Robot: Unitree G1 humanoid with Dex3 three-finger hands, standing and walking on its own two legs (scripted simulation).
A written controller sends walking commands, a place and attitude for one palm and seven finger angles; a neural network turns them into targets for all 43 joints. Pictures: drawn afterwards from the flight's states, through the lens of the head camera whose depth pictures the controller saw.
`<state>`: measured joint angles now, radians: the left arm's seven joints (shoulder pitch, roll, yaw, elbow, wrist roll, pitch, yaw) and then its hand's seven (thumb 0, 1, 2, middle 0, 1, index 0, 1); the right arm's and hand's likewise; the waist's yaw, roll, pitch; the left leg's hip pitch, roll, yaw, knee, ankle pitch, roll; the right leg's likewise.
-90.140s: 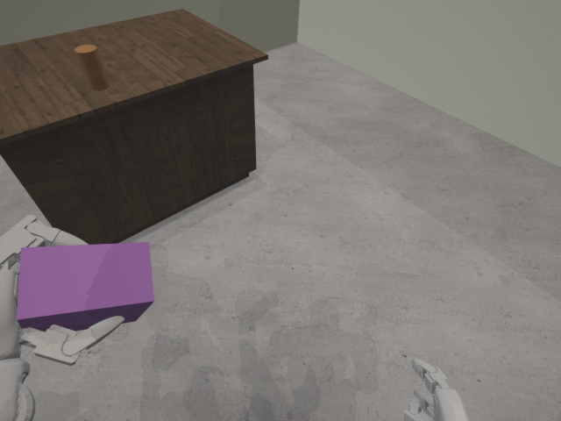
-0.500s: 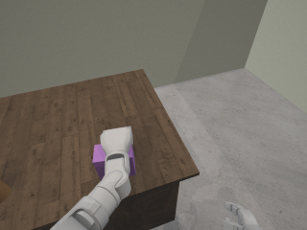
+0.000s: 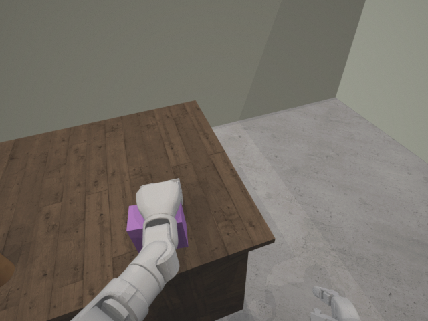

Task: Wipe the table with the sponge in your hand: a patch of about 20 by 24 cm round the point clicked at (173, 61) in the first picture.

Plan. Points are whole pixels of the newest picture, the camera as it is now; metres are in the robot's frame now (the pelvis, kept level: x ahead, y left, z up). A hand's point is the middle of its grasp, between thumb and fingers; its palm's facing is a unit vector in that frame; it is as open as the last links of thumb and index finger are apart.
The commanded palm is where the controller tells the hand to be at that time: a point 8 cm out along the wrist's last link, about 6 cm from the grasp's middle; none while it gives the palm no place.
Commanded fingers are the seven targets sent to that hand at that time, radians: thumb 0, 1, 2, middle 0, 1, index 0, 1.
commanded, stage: slide back across to the middle lane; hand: left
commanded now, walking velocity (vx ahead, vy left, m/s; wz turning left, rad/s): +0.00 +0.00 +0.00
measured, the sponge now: (161, 231) +0.32 +0.17 -0.04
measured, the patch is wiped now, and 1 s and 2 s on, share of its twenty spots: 1.00 1.00 1.00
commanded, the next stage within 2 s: wipe forward along the middle lane in 0.54 s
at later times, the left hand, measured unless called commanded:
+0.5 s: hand (148, 220) +0.31 +0.18 +0.02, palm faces -0.03 -0.12 -0.99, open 10.2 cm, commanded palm +0.27 +0.19 +0.06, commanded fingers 0.00 0.10 1.30 -1.20 -1.60 -1.20 -1.60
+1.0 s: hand (136, 216) +0.32 +0.21 +0.01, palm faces -0.09 -0.06 -0.99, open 10.1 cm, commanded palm +0.31 +0.21 +0.05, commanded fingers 0.00 0.10 1.30 -1.20 -1.60 -1.20 -1.60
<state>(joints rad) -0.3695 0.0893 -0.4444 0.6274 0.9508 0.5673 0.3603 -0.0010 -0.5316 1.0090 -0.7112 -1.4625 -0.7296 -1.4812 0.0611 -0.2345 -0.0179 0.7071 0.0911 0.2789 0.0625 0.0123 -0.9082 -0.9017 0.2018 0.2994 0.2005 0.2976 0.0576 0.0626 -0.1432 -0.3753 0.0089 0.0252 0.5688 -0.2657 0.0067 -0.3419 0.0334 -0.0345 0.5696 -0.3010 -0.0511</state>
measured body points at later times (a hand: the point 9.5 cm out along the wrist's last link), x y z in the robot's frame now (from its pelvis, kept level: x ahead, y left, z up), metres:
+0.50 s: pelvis +0.01 -0.01 +0.01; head -0.01 -0.05 +0.45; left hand +0.31 +0.18 +0.07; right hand +0.23 -0.23 -0.09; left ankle +0.01 +0.12 -0.73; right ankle -0.01 -0.09 -0.73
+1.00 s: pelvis +0.00 -0.01 +0.00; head +0.00 -0.05 +0.45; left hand +0.32 +0.21 +0.07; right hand +0.19 -0.24 -0.11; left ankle +0.01 +0.12 -0.73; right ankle -0.01 -0.09 -0.73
